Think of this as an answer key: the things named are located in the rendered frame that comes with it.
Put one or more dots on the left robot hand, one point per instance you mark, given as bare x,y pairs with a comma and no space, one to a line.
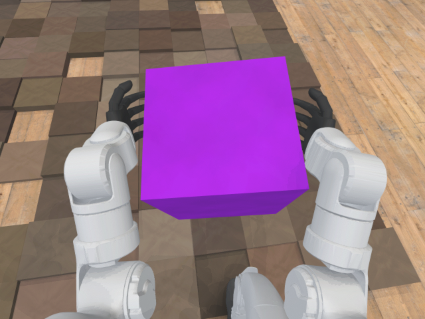
118,105

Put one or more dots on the robot right forearm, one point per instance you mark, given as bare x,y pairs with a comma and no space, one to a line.
351,186

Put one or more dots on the right robot hand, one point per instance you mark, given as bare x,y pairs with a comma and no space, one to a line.
322,117

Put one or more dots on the robot left forearm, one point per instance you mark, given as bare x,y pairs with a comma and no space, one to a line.
96,178

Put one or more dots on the robot left upper arm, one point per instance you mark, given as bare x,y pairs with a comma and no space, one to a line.
125,290

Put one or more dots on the carton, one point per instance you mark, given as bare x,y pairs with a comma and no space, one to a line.
221,139

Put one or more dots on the right robot shin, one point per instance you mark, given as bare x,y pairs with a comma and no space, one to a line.
240,313

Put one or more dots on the robot right upper arm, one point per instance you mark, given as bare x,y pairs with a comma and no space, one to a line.
317,292

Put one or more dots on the robot right thigh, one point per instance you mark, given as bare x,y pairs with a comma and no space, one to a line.
258,296

